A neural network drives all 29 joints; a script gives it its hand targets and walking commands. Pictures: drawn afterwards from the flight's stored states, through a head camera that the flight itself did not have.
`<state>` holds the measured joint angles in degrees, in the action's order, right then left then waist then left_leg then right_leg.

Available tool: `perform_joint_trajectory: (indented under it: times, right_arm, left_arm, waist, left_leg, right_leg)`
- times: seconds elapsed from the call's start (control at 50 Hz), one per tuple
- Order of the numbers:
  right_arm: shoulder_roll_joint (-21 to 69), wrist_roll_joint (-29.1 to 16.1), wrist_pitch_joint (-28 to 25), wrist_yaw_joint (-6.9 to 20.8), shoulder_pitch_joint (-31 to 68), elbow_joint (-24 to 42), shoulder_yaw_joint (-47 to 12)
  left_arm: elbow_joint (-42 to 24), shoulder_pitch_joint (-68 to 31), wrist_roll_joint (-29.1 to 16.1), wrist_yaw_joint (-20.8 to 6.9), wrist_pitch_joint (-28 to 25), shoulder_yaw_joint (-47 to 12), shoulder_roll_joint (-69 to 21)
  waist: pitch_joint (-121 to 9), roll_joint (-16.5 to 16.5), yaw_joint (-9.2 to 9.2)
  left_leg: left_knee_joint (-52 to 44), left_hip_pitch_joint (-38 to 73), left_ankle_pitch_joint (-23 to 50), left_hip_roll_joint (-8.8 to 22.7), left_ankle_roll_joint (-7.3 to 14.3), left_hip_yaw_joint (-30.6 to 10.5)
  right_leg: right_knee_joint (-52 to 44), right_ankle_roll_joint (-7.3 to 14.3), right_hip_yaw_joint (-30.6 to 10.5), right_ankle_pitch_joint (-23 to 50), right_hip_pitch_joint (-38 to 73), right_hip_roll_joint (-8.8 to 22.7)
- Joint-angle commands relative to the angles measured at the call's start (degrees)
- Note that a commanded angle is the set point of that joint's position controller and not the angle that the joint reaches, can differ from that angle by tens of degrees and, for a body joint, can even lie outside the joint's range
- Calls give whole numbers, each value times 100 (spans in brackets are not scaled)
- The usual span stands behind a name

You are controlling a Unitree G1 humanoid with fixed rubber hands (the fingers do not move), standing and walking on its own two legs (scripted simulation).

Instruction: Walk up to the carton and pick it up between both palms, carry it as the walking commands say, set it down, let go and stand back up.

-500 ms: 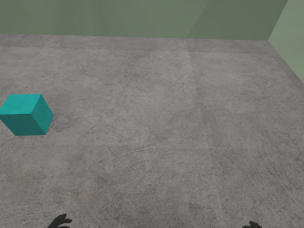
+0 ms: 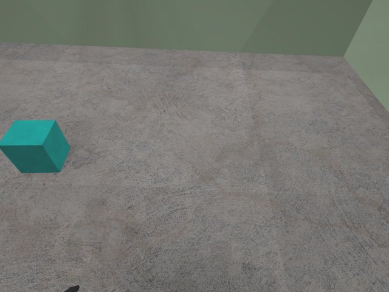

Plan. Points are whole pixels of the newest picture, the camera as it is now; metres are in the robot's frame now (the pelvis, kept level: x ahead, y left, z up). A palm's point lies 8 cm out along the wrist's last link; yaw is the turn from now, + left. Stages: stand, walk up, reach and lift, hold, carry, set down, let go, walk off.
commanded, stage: walk up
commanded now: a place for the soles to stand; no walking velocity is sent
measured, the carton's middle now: (38, 146) +1.00 +1.00 -0.63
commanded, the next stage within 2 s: none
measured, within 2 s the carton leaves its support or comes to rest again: neither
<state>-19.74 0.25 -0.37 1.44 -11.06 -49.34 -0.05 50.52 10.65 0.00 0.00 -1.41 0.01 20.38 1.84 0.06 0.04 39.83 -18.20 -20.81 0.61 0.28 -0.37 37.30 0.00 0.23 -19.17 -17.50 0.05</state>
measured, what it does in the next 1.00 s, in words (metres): steps to the left, turning left: left foot, then right foot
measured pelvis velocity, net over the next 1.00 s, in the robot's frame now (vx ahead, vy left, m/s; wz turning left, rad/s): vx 0.16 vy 0.23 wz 0.48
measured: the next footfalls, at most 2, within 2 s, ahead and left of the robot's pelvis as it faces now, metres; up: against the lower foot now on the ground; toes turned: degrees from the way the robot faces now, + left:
left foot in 0.24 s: +0.09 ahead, +0.22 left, +0.00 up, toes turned +14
right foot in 0.54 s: +0.21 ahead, +0.01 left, +0.00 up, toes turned +13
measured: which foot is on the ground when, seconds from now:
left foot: down 0.00-0.00, up 0.02-0.22, down 0.24-0.56, up 0.58-0.82, down 0.84-1.00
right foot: down 0.00-0.24, up 0.26-0.52, down 0.54-0.86, up 0.88-1.00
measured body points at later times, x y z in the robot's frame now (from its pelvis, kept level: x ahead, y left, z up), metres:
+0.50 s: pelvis +0.06 +0.11 +0.00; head +0.09 +0.13 +0.45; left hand +0.06 +0.48 -0.09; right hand +0.25 -0.18 -0.09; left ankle +0.05 +0.21 -0.72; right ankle +0.14 -0.02 -0.70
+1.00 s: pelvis +0.16 +0.23 +0.00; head +0.19 +0.25 +0.45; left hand +0.10 +0.58 -0.10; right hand +0.40 -0.01 -0.09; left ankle +0.13 +0.34 -0.72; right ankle +0.23 +0.08 -0.68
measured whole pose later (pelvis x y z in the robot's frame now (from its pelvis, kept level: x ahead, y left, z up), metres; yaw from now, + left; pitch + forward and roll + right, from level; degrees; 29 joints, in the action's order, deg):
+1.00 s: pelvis +0.16 +0.23 +0.00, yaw +28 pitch +0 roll -1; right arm -25.3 0.7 -2.0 4.8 -13.8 -45.8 2.0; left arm 48.5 11.7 0.0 -0.1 -5.2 0.4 28.1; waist 4.3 -0.1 0.0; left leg 38.2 -21.2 -17.4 -0.5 0.8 -2.8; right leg 55.6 0.0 3.7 -26.1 -25.8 7.5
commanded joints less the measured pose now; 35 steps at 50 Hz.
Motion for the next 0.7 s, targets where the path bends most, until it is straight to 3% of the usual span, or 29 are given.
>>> perform_joint_trajectory:
  times: [0.0,0.04,0.06,0.08,0.12,0.16,0.18,0.2,0.22,0.24,0.26,0.28,0.3,0.32,0.34,0.4,0.44,0.48,0.5,0.52,0.54,0.56,0.58,0.6,0.64,0.68]
  right_arm:
    - [-1512,400,125,395,859,1189,720]
    - [-1617,372,95,546,690,1033,797]
    - [-1621,248,78,627,685,951,777]
    - [-1546,236,71,676,603,915,804]
    - [-1566,187,69,727,516,924,816]
    - [-1601,139,67,749,238,853,827]
    - [-1583,123,48,731,-180,725,838]
    - [-1686,131,-2,648,-817,467,906]
    - [-2187,211,-59,511,-1466,314,1078]
    - [-2535,144,-96,385,-1274,453,1080]
    - [-2702,85,-65,383,-995,592,1032]
    - [-2656,32,-62,365,-795,651,1002]
    - [-2460,42,-65,339,-593,741,939]
    - [-2267,79,-63,320,-538,772,875]
    - [-2207,94,-64,329,-532,804,859]
    - [-2126,163,-48,356,-696,869,816]
    - [-2053,174,-30,375,-637,909,793]
    - [-1970,158,2,395,-414,962,755]
    - [-1871,123,27,400,-197,1017,717]
    - [-1543,52,14,403,10,1135,612]
    - [-1098,18,-69,430,5,1295,462]
    - [-1344,113,-89,403,160,1313,503]
    - [-1837,179,-53,396,337,1184,625]
    - [-1868,109,-88,439,208,1073,633]
    - [-1743,102,-100,538,246,975,671]
    - [-1733,111,-90,607,164,948,733]
  left_arm:
    - [-328,723,401,206,-480,976,2415]
    - [-387,335,330,213,-557,913,2320]
    - [-252,221,383,211,-575,986,2284]
    - [-340,135,395,205,-607,1016,2349]
    - [-437,60,379,155,-600,1028,2469]
    - [-571,-307,355,96,-577,1007,2546]
    - [-612,-539,329,63,-545,974,2520]
    - [-604,-473,313,40,-490,869,2228]
    - [-683,-360,230,12,-441,683,1826]
    - [-902,-477,199,7,-429,442,1418]
    - [-937,-863,166,43,-418,532,1795]
    - [-818,-677,92,11,-451,509,2037]
    - [-635,-328,81,-5,-487,490,2079]
    - [-534,-237,97,-12,-518,473,2008]
    - [-509,-177,101,-5,-519,495,1935]
    - [-453,-41,44,28,-516,518,1884]
    - [-402,43,31,50,-548,509,1878]
    - [-307,290,10,72,-613,491,1798]
    - [-203,646,4,99,-664,488,1742]
    - [-113,1200,72,151,-717,584,2015]
    - [-58,1711,190,204,-722,834,2581]
    - [-161,1348,236,217,-680,999,2920]
    - [-245,819,192,173,-667,943,2681]
    - [-356,538,133,143,-672,865,2528]
    - [-320,516,148,107,-662,830,2446]
    - [-402,588,185,49,-650,876,2534]
  waist:
    - [-57,-351,518]
    - [97,-47,243]
    - [349,-141,282]
    - [232,-320,196]
    - [87,-690,127]
    - [-41,-872,-108]
    - [-140,-742,-362]
    - [-472,28,-642]
    - [-698,1445,-1027]
    - [-215,2433,-934]
    - [-124,1461,-797]
    - [-37,933,-590]
    - [-137,810,-419]
    - [-157,816,-374]
    - [-227,943,-369]
    - [-359,1078,-459]
    - [-382,1062,-425]
    - [-508,1003,-236]
    - [-659,856,18]
    - [-946,295,400]
    - [-1423,-1051,763]
    - [-980,-1111,704]
    - [-452,-141,475]
    - [-139,-34,297]
    - [241,-469,296]
    - [150,-852,289]
  left_leg:
    - [2063,-3092,-581,683,101,-377]
    - [1947,-2523,-186,903,-13,-506]
    - [1489,-2390,-367,800,-31,-556]
    - [1251,-2175,-387,804,11,-411]
    - [761,-1626,-332,785,67,-164]
    - [158,-817,-177,696,87,128]
    - [-450,-81,284,492,87,457]
    - [-933,824,230,48,138,630]
    - [-1496,1904,-585,255,578,-707]
    - [-2496,1912,-771,1164,1055,-3165]
    - [-2710,1232,-1364,1489,1510,-3856]
    - [-2674,1042,-1401,1521,1580,-3714]
    - [-2373,1143,-812,1307,1463,-3116]
    - [-2149,982,107,1053,1382,-2599]
    - [-2035,807,683,899,1401,-2358]
    - [-2006,927,824,976,1541,-2458]
    - [-1920,951,848,1005,1546,-2493]
    - [-1599,732,1145,829,1398,-2219]
    - [-1197,318,1309,645,1179,-1866]
    - [-385,-721,1086,324,761,-1447]
    - [1060,-1968,627,-417,281,-716]
    - [1863,-2932,-674,-267,116,-667]
    - [1984,-3016,-393,286,94,-958]
    - [1873,-2861,-177,366,14,-825]
    - [1229,-2379,-102,485,-76,-487]
    - [970,-1935,-85,505,-80,-160]
  right_leg:
    - [-2349,1682,-2539,-1482,1922,3036]
    - [-2343,1475,-1859,-1175,1206,2725]
    - [-2223,1458,-1282,-500,1169,2587]
    - [-2038,1350,-850,-166,1273,2437]
    - [-1906,1245,-363,-306,1016,2323]
    - [-1643,1053,115,-697,578,2151]
    - [-1187,875,535,-854,225,1919]
    - [90,641,939,-437,-136,1439]
    - [2233,340,1075,56,-1357,854]
    - [3094,158,704,-1740,-2866,68]
    - [3114,184,47,-1495,-2760,370]
    - [2986,183,-18,-1230,-2571,489]
    - [2543,200,-16,-979,-2280,579]
    - [1977,190,35,-1043,-1910,571]
    - [1661,180,105,-1132,-1586,509]
    - [1138,127,310,-903,-1408,258]
    - [699,108,317,-631,-1257,199]
    - [-132,135,435,-162,-588,51]
    - [-973,185,526,388,310,-18]
    - [-1540,383,-122,545,1830,447]
    - [-2156,780,-1902,-929,3193,1853]
    - [-2405,1437,-3226,-1407,3055,3001]
    - [-2217,1605,-2841,-1791,2406,3117]
    - [-2216,1550,-2292,-1567,2073,2902]
    - [-2336,1331,-1005,-513,1586,2406]
    - [-2227,1286,-437,-117,1338,2294]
